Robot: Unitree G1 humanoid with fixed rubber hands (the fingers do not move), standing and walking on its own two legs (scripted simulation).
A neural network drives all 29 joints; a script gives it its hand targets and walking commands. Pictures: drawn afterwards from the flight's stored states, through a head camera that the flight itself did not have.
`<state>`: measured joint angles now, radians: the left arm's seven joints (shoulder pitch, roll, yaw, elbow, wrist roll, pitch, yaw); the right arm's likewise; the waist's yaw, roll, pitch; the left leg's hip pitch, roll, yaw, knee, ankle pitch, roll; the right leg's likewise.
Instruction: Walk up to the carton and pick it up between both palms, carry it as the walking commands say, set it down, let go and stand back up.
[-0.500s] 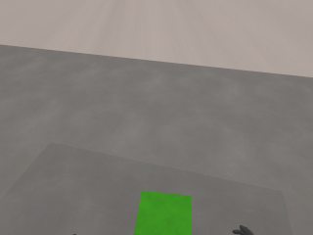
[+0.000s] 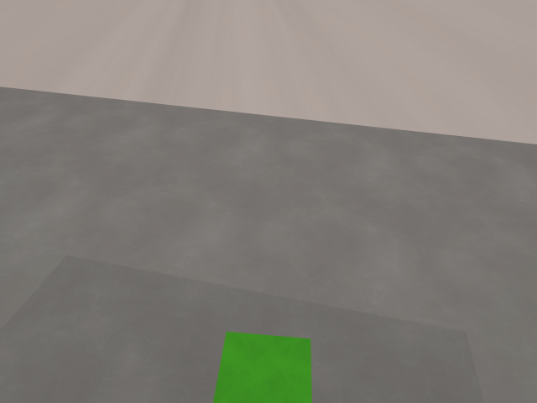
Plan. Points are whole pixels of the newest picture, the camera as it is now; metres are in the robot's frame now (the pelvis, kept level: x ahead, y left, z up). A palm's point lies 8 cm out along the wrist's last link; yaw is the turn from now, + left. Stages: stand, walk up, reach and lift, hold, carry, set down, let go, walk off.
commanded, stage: stand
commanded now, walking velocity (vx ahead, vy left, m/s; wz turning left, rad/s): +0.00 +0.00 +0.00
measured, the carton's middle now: (265, 380) +0.44 +0.00 -0.68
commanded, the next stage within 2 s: none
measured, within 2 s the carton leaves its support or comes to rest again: neither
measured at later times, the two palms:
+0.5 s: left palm out of the picture -0.05 +0.24 -0.14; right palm out of the picture -0.08 -0.19 -0.14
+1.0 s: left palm out of the picture -0.09 +0.24 -0.14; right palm out of the picture -0.10 -0.17 -0.14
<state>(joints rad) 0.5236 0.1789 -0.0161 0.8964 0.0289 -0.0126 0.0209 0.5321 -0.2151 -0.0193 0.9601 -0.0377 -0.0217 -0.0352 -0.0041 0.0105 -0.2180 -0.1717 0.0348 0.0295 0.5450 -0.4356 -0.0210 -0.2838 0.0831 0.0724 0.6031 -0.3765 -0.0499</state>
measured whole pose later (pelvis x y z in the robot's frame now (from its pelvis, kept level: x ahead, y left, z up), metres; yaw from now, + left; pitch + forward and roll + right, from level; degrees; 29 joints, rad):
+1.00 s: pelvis -0.05 +0.04 +0.01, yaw -3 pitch +0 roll +0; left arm 0.42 0.11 -0.04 1.10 0.02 0.01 0.05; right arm 0.43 -0.14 0.02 1.09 -0.02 -0.01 -0.05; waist 0.00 0.01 -0.09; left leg -0.15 -0.01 0.09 0.49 -0.35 0.04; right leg -0.26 0.04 0.14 0.52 -0.26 0.02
